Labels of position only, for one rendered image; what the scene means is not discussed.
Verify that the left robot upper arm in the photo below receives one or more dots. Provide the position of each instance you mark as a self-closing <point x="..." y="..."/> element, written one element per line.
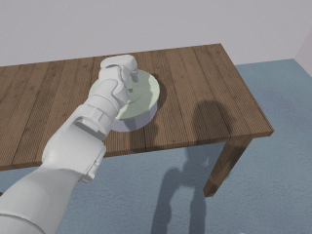
<point x="36" y="203"/>

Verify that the robot left hand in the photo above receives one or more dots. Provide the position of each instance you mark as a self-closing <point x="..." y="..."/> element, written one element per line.
<point x="129" y="62"/>

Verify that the table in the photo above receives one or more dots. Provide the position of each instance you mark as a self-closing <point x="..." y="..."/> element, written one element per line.
<point x="203" y="100"/>

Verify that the knob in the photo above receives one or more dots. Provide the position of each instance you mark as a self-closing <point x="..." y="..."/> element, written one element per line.
<point x="130" y="85"/>

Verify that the lid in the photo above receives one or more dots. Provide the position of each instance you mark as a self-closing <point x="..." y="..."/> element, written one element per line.
<point x="143" y="97"/>

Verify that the left robot forearm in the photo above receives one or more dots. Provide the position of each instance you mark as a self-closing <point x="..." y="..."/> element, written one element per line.
<point x="96" y="115"/>

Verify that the pot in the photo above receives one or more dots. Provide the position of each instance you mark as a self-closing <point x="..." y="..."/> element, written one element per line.
<point x="136" y="123"/>

